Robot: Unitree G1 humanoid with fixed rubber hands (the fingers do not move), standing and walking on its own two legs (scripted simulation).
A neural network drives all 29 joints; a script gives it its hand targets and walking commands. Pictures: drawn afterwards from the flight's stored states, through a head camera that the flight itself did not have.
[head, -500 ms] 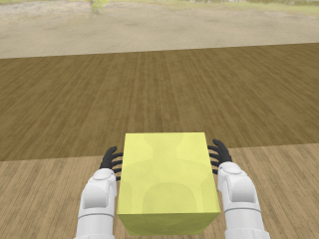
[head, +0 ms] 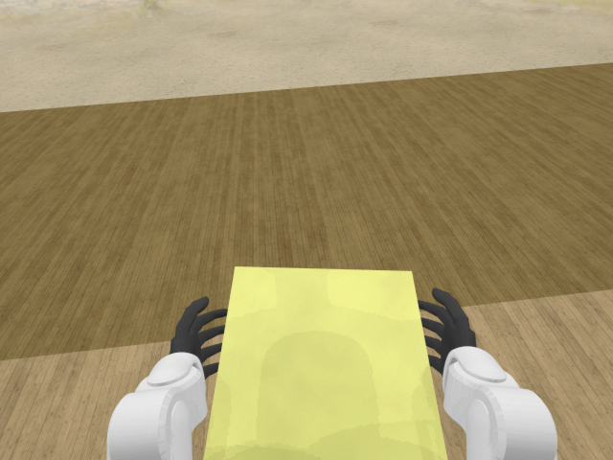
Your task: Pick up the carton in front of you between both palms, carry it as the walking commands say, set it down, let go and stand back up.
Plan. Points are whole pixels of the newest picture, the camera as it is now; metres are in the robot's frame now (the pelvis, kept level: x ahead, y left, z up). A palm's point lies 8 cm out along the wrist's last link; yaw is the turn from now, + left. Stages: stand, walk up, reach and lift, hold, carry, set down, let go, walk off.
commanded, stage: carry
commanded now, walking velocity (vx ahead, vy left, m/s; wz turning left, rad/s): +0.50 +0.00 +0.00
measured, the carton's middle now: (318, 388) +0.24 +0.00 +0.01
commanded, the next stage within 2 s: none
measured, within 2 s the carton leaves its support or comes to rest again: neither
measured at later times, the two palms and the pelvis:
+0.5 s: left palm (218, 197) +0.55 +0.15 +0.09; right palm (389, 183) +0.56 -0.15 +0.09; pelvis +0.32 -0.01 -0.01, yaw +2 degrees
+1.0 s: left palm (240, 107) +0.91 +0.14 +0.09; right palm (362, 101) +0.91 -0.16 +0.09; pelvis +0.67 -0.01 -0.02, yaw +0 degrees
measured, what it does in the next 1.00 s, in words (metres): walks ahead: right foot, then left foot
